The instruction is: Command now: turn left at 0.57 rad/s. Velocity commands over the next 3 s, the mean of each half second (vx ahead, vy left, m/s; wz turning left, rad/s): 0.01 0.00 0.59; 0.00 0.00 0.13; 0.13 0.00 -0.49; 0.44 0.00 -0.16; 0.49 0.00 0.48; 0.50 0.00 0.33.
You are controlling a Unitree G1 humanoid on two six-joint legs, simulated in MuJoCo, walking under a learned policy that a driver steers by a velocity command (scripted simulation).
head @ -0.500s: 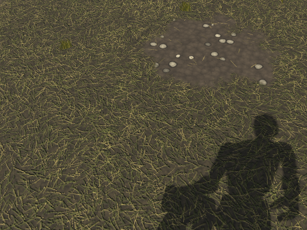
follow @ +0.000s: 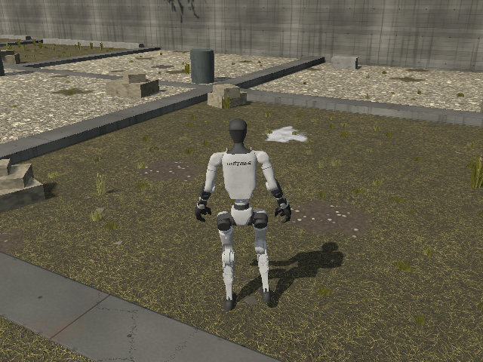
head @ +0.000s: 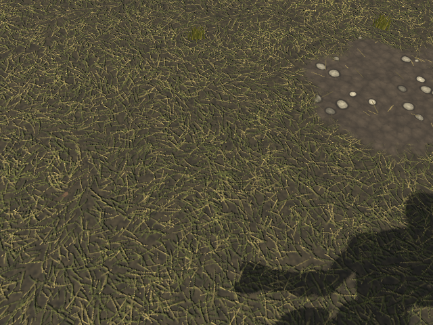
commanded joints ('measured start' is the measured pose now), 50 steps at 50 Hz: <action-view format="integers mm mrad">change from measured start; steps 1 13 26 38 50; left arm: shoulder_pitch -4 111 63 92 95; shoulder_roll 67 238 182 116 105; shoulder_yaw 12 44 24 -3 -4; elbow -52 -33 -76 -25 -63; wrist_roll -2 43 8 -12 -20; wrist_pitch -10 -37 -6 11 35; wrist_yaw -1 -31 -7 -30 -26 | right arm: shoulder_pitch -15 20 -44 -13 -51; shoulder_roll -185 -97 -101 -92 -132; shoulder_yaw -44 -10 -10 10 -8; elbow -68 -150 -189 -153 -85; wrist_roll -1 4 7 -42 -29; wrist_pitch -3 12 33 -27 -11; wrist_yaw -11 -11 24 32 -13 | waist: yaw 2 -26 49 13 -13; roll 140 -267 -163 156 116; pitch -177 -166 -110 -126 -55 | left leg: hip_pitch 186 -254 -178 193 226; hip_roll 238 -123 92 311 384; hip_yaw -244 -115 84 -114 -44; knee -56 424 429 -95 -123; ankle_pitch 408 -484 -215 324 259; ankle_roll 162 -45 -149 155 201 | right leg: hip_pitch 1 533 489 53 62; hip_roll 10 -376 -292 -109 -89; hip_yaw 16 435 2 -28 -60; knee -98 -630 -642 79 -58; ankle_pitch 46 707 541 -166 -115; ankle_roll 12 -310 -297 -7 10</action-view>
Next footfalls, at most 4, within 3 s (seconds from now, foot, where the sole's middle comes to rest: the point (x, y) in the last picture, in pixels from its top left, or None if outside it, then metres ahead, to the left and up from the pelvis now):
0.24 right None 0.09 -0.14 -0.78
0.66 left None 0.00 0.12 -0.78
1.18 right None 0.05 -0.11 -0.78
1.74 left None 0.30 0.13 -0.78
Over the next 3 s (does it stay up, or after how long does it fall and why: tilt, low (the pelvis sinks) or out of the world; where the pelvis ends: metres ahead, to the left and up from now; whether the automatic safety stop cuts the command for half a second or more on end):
stays up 0.81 0.13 0.00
